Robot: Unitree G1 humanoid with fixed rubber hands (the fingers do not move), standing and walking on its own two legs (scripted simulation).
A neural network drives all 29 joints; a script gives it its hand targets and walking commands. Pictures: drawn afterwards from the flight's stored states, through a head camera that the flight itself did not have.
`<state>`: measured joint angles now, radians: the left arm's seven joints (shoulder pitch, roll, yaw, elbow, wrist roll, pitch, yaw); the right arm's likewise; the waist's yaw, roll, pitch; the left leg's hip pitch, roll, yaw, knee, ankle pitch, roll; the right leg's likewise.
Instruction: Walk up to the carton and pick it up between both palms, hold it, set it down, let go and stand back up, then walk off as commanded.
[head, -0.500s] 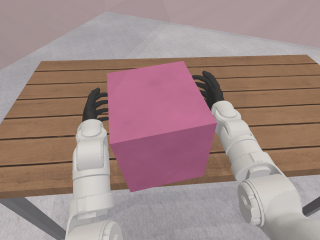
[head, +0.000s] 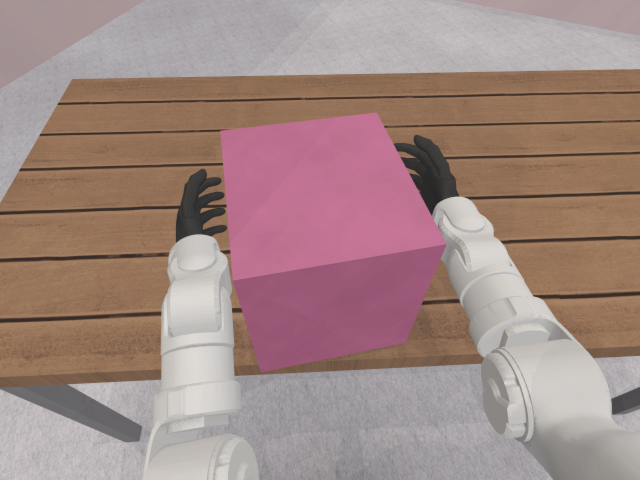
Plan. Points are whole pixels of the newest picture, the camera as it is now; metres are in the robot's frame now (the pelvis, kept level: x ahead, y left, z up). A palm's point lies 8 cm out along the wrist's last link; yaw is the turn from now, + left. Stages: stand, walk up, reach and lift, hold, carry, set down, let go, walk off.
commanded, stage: set down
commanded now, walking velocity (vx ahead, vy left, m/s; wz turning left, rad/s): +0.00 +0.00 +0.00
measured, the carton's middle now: (318, 243) +0.41 +0.02 +0.03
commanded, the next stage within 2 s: none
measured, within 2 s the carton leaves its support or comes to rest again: neither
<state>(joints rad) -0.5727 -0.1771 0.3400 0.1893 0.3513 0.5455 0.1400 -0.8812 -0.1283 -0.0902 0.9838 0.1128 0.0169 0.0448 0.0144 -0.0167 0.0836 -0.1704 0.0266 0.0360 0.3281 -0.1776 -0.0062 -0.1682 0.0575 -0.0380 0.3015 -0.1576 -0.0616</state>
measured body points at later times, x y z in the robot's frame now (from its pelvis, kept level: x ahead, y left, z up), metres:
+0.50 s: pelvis +0.00 -0.02 +0.00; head +0.06 -0.03 +0.45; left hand +0.37 +0.16 +0.09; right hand +0.45 -0.14 +0.09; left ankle -0.01 +0.12 -0.75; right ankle +0.00 -0.08 -0.75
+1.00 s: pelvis -0.03 -0.02 +0.00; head +0.01 -0.02 +0.45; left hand +0.35 +0.17 +0.10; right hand +0.43 -0.13 +0.10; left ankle -0.01 +0.12 -0.75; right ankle +0.00 -0.08 -0.75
